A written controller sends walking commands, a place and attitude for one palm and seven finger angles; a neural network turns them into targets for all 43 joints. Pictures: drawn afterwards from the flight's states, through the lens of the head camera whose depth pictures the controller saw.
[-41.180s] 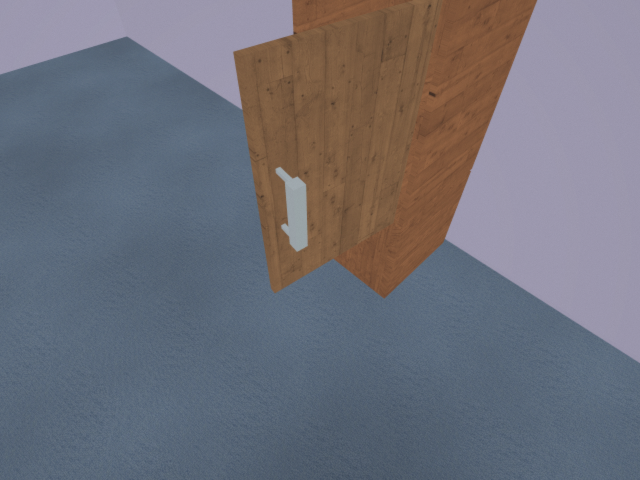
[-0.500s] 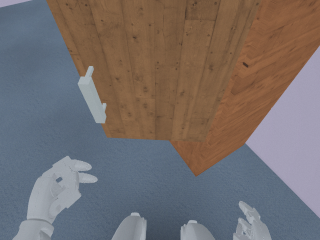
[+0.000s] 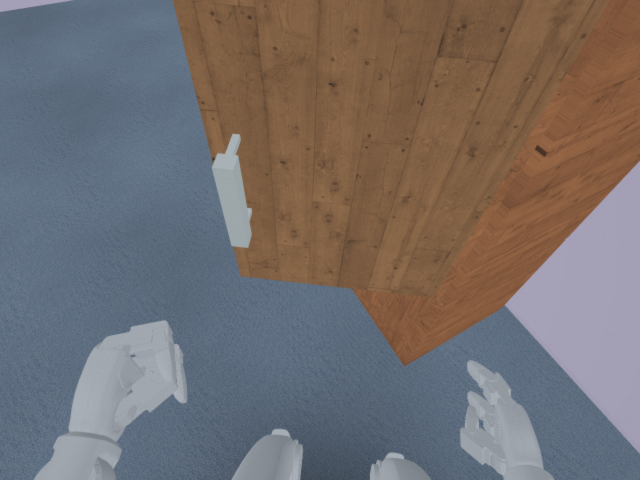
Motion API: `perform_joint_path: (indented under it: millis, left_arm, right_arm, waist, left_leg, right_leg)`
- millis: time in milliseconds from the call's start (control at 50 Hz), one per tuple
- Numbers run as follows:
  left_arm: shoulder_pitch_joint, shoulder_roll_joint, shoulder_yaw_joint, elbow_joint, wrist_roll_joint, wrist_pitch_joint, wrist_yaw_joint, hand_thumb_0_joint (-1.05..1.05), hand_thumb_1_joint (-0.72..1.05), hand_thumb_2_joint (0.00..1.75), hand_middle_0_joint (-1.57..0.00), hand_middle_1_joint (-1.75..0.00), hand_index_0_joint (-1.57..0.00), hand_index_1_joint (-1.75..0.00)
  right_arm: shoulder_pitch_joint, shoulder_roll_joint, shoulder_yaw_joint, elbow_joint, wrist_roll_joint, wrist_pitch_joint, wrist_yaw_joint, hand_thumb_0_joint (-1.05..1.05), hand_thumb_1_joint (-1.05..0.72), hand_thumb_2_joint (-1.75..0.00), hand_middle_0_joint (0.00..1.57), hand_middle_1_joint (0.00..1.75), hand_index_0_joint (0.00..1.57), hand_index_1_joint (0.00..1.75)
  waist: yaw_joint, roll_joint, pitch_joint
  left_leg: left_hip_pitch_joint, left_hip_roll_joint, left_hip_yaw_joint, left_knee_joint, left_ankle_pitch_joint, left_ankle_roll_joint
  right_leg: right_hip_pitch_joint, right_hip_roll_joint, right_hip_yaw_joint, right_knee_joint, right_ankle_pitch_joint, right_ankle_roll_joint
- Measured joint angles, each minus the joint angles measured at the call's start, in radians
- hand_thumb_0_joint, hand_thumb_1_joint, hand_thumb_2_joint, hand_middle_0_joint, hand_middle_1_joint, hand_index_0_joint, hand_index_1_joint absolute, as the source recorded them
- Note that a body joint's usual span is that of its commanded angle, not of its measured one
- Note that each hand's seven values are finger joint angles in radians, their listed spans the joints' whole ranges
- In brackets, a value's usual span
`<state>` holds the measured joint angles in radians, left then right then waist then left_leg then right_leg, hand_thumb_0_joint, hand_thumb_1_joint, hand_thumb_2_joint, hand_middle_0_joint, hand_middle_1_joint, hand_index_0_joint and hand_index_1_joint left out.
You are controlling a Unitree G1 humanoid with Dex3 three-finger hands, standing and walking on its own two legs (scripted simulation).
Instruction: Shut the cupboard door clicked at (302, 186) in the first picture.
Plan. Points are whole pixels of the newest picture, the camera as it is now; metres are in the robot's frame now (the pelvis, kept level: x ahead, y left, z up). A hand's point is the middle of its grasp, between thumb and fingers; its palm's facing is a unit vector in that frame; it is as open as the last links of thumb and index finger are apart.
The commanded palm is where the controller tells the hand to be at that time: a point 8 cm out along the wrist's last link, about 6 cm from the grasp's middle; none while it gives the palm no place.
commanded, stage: raise the hand and make a fist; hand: left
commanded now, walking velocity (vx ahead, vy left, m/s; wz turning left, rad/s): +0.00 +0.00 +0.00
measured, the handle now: (238, 193) +0.48 +0.17 +0.05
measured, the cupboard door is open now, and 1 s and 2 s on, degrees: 55 55 55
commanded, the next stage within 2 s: bring the fist close to the handle in 0.58 s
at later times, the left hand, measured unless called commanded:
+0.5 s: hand (187, 364) +0.23 +0.17 +0.05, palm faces -0.01 -1.00 -0.02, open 3.1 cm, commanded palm +0.21 +0.22 +0.05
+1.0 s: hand (225, 339) +0.26 +0.14 +0.04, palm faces -0.09 -1.00 -0.01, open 3.1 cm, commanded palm +0.26 +0.20 +0.05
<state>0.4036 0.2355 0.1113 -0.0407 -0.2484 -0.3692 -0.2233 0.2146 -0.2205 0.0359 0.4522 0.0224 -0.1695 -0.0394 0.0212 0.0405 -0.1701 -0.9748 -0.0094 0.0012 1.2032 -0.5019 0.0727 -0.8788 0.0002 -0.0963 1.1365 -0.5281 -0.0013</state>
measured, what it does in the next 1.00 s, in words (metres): stands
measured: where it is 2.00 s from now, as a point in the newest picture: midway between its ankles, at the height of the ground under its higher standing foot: outside the picture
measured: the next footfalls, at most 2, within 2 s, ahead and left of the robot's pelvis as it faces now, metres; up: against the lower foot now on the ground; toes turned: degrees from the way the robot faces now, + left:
none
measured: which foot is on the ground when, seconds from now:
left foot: down 0.00-1.00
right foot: down 0.00-1.00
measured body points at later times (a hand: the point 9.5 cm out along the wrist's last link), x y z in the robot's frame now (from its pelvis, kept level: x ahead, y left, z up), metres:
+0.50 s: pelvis +0.01 -0.02 +0.00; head +0.07 +0.00 +0.44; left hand +0.22 +0.22 +0.06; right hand +0.18 -0.26 -0.07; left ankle +0.04 +0.07 -0.64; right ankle +0.02 -0.13 -0.64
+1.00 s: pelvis +0.00 -0.03 -0.01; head +0.07 -0.03 +0.44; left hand +0.26 +0.19 +0.05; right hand +0.18 -0.26 -0.09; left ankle +0.04 +0.07 -0.64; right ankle +0.02 -0.13 -0.64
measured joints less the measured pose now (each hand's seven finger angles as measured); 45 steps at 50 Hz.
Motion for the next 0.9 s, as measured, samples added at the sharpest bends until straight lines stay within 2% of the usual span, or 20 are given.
perform_joint_path:
  millis: [80, 240, 380, 540, 700, 780, 840, 900]
  left_arm:
    - [-0.018, 0.012, -0.013, 0.025, 0.003, 0.022, -0.027, 0.02, 0.90, 0.90, -1.27, -1.47, -1.26, -1.47]
    - [-0.027, 0.023, 0.045, -0.027, -0.034, -0.034, -0.016, 0.02, 0.90, 0.90, -1.30, -1.50, -1.29, -1.50]
    - [-0.026, 0.016, 0.016, 0.040, -0.032, 0.034, -0.051, 0.02, 0.90, 0.90, -1.30, -1.50, -1.29, -1.50]
    - [-0.022, 0.011, 0.037, -0.002, -0.047, -0.059, -0.018, 0.02, 0.90, 0.90, -1.30, -1.50, -1.29, -1.50]
    - [-0.024, 0.005, 0.006, 0.047, -0.044, 0.006, -0.061, 0.02, 0.90, 0.90, -1.30, -1.50, -1.29, -1.50]
    - [-0.029, 0.012, 0.009, 0.024, -0.042, -0.023, -0.043, 0.02, 0.90, 0.90, -1.30, -1.50, -1.29, -1.50]
    - [-0.079, 0.013, 0.023, 0.038, -0.042, -0.056, -0.025, 0.02, 0.90, 0.90, -1.30, -1.50, -1.30, -1.50]
    - [-0.150, 0.010, 0.023, 0.084, -0.041, -0.046, -0.026, 0.02, 0.90, 0.90, -1.30, -1.50, -1.30, -1.50]
  right_arm:
    - [0.009, -0.002, 0.009, -0.006, -0.003, -0.003, -0.004, 0.01, -0.90, -0.90, 0.21, 0.30, 0.20, 0.30]
    - [0.041, -0.014, -0.009, 0.032, -0.005, 0.005, 0.002, 0.01, -0.90, -0.90, 0.21, 0.30, 0.20, 0.30]
    - [0.056, -0.028, -0.019, 0.029, 0.007, 0.011, -0.005, 0.01, -0.90, -0.90, 0.21, 0.30, 0.20, 0.30]
    - [0.049, -0.025, -0.029, 0.040, 0.000, 0.007, -0.005, 0.01, -0.90, -0.90, 0.21, 0.30, 0.20, 0.30]
    - [0.033, -0.022, -0.022, 0.026, 0.011, 0.022, -0.010, 0.01, -0.90, -0.90, 0.21, 0.30, 0.20, 0.30]
    - [0.033, -0.019, -0.021, 0.027, 0.007, 0.014, -0.017, 0.01, -0.90, -0.90, 0.21, 0.30, 0.20, 0.30]
    - [0.027, -0.023, -0.019, 0.036, 0.006, 0.011, -0.015, 0.01, -0.90, -0.90, 0.21, 0.30, 0.20, 0.30]
    - [0.020, -0.029, -0.015, 0.048, 0.010, 0.014, -0.012, 0.01, -0.90, -0.90, 0.21, 0.30, 0.20, 0.30]
  waist:
    - [-0.002, -0.010, 0.013]
    - [-0.008, -0.005, 0.010]
    - [-0.021, 0.002, 0.010]
    - [-0.014, -0.005, 0.003]
    - [-0.009, 0.002, 0.000]
    - [-0.005, -0.002, -0.001]
    - [-0.003, 0.003, 0.000]
    - [-0.004, 0.009, 0.001]
  left_leg:
    - [-0.005, 0.003, -0.003, 0.004, -0.001, -0.003]
    - [0.000, 0.009, -0.011, 0.007, -0.010, -0.011]
    - [0.002, 0.012, -0.003, -0.002, -0.009, -0.014]
    - [-0.010, 0.017, -0.006, 0.015, -0.017, -0.026]
    - [-0.012, 0.020, -0.008, 0.020, -0.017, -0.033]
    - [-0.013, 0.022, -0.012, 0.025, -0.019, -0.037]
    - [-0.024, 0.021, -0.018, 0.036, -0.020, -0.039]
    - [-0.037, 0.020, -0.022, 0.043, -0.018, -0.040]
  right_leg:
    - [-0.004, 0.003, -0.003, 0.002, -0.001, -0.004]
    - [0.003, 0.011, -0.008, -0.001, -0.007, -0.010]
    - [-0.004, 0.013, 0.000, 0.001, -0.008, -0.014]
    - [-0.020, 0.017, -0.003, 0.027, -0.021, -0.027]
    - [-0.025, 0.020, -0.005, 0.037, -0.026, -0.033]
    - [-0.025, 0.023, -0.008, 0.042, -0.027, -0.038]
    - [-0.033, 0.022, -0.015, 0.052, -0.030, -0.040]
    - [-0.044, 0.021, -0.019, 0.059, -0.030, -0.041]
